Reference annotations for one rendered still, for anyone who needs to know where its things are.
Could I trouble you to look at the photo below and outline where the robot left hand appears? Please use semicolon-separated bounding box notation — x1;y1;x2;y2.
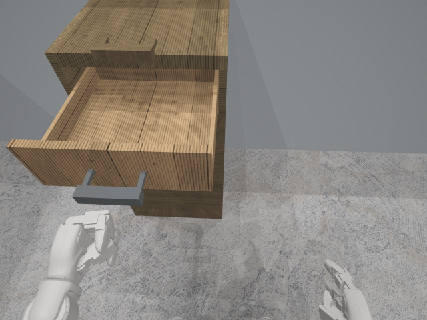
47;210;121;284

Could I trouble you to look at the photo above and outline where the handle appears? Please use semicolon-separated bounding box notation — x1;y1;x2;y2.
91;43;155;63
73;169;147;206

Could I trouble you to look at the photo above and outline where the robot left forearm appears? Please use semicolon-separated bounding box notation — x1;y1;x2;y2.
22;278;82;320

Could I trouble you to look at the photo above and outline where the cabinet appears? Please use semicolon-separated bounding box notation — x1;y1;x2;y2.
45;0;230;219

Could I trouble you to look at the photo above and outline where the drawer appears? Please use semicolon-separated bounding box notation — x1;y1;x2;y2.
6;67;219;191

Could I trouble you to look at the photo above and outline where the robot right hand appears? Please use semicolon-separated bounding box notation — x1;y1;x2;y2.
319;259;373;320

